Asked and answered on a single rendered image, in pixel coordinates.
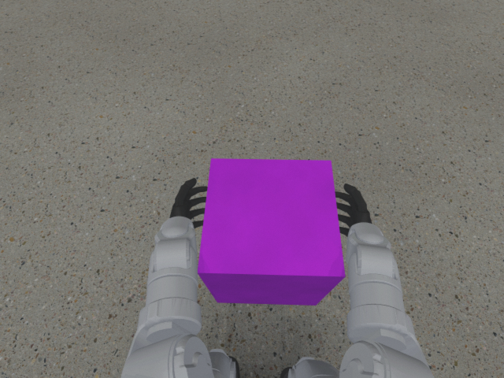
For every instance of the left robot upper arm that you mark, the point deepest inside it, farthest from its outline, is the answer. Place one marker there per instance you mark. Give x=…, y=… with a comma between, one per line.
x=180, y=356

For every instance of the right robot thigh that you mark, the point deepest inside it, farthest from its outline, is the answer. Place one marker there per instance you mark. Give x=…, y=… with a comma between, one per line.
x=313, y=369

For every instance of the right robot forearm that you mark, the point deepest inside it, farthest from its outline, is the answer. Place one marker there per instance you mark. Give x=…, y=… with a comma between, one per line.
x=376, y=305

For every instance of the right robot upper arm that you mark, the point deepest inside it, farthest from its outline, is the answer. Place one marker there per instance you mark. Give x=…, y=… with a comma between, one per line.
x=370, y=359

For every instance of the right robot hand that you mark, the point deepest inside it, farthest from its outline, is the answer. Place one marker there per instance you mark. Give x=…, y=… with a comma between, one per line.
x=357, y=210

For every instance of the left robot hand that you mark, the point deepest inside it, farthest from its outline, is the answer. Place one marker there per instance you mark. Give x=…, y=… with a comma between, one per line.
x=183, y=204

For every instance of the left robot forearm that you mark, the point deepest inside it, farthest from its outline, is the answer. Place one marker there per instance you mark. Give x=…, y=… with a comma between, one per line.
x=171, y=299

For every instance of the carton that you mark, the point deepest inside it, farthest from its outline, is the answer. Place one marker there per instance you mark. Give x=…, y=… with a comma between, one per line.
x=270, y=233

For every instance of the right robot shin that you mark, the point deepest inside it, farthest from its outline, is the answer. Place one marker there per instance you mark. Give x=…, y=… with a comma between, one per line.
x=304, y=358

